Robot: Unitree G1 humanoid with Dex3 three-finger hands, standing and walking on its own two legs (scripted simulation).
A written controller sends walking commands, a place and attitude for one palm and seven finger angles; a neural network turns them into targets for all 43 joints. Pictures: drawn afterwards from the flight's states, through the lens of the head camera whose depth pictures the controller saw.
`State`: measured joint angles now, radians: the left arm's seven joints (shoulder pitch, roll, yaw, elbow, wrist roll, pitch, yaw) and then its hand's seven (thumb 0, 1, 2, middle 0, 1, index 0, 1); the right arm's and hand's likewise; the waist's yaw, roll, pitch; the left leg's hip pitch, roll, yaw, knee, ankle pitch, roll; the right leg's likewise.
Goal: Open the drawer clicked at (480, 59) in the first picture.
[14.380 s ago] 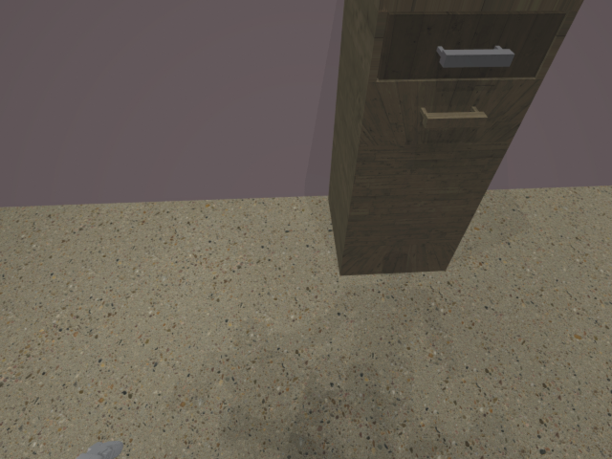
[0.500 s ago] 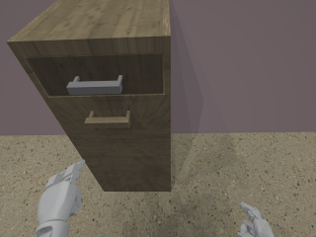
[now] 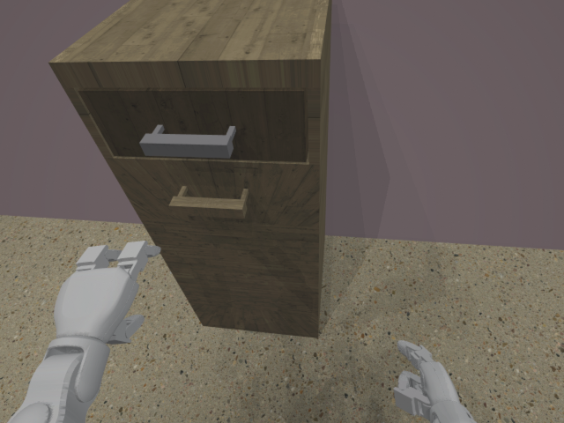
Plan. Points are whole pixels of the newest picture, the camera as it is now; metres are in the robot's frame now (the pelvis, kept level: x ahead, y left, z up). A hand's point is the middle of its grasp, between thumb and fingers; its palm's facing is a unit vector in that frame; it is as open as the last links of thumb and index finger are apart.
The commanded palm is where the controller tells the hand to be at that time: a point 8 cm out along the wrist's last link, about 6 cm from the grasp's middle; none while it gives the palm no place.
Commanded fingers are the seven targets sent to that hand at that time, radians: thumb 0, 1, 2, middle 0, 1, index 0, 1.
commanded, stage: raise the hand with hooked fingers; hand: left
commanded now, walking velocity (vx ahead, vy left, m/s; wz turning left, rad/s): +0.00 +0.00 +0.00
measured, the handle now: (191, 137) +0.52 +0.23 +0.14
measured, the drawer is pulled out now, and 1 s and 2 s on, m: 0.00 0.00 0.00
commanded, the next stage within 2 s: move the hooked fingers above the handle in 1.16 s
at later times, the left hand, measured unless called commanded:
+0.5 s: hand (77, 228) +0.28 +0.28 +0.18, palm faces +0.17 -0.04 -0.98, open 13.3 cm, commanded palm +0.24 +0.28 +0.24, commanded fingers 0.00 -0.50 0.30 -0.30 -1.20 -0.30 -1.20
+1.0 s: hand (57, 194) +0.29 +0.29 +0.22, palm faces +0.09 -0.03 -1.00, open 13.9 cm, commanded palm +0.25 +0.29 +0.29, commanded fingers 0.00 -0.50 0.30 -0.30 -1.20 -0.30 -1.20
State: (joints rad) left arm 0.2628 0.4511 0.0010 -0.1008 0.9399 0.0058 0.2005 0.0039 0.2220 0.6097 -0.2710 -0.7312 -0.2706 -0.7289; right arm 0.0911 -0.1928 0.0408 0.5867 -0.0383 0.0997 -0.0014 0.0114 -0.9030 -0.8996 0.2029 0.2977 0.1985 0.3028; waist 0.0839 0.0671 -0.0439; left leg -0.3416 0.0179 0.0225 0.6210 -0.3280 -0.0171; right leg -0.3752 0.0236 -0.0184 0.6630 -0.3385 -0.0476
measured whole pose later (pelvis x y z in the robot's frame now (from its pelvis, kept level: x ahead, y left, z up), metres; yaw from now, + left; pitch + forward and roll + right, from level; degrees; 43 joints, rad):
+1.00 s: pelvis -0.03 +0.04 +0.02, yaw +1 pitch -2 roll +0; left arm -0.30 0.65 0.04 -0.11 0.77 0.06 -0.29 0.00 -0.50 0.30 -0.32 -1.20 -0.32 -1.20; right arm 0.13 -0.29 0.02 0.61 0.03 0.11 0.03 0.01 -0.90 -0.90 0.20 0.30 0.20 0.30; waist 0.09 0.11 0.03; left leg -0.18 -0.04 0.03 0.40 -0.18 0.04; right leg -0.20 -0.03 -0.01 0.43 -0.19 0.01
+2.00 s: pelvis -0.01 +0.03 +0.02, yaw +2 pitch +1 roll +1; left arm -0.52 0.57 -0.08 0.16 0.83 0.03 -0.17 0.00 -0.49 0.30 -0.32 -1.20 -0.32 -1.20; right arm 0.15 -0.29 0.01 0.65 0.04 0.13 0.01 0.01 -0.91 -0.90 0.20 0.30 0.19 0.30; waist 0.06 0.10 0.00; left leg -0.22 -0.03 0.01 0.40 -0.20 0.02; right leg -0.24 -0.02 -0.03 0.43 -0.21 -0.01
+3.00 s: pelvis +0.02 +0.03 +0.02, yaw +0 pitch +6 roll +1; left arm -0.80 0.53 -0.12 0.60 0.92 0.02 -0.12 0.00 -0.49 0.30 -0.35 -1.23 -0.34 -1.22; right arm 0.22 -0.27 0.00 0.66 0.05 0.18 -0.02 0.01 -0.91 -0.90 0.20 0.30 0.20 0.30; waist -0.01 0.08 -0.05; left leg -0.30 -0.01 0.04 0.44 -0.25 0.02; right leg -0.33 0.00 0.00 0.48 -0.26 -0.01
